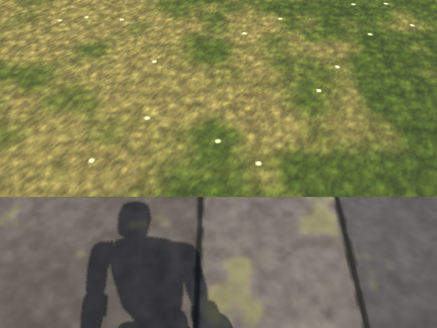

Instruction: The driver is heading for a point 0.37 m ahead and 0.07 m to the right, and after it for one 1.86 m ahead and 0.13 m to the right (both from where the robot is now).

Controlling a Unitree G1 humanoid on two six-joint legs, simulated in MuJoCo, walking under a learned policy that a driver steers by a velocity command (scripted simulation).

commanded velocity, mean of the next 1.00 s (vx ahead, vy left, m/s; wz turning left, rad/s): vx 0.48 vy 0.00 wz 0.00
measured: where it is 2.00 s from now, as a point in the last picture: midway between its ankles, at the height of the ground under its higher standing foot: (229, 232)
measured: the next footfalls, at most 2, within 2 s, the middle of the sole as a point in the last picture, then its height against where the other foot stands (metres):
right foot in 0.18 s outside the picture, level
left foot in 0.76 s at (211, 303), level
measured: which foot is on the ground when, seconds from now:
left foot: down 0.00-0.20, up 0.22-0.74, down 0.76-1.00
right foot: up 0.00-0.16, down 0.18-0.76, up 0.78-1.00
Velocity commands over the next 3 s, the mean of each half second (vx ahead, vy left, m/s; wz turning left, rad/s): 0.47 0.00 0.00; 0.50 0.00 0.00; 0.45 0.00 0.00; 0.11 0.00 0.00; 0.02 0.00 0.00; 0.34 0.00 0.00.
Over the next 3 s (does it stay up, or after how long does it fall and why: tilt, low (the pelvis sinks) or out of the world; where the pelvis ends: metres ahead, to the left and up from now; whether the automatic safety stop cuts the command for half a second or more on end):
stays up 0.99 0.01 0.01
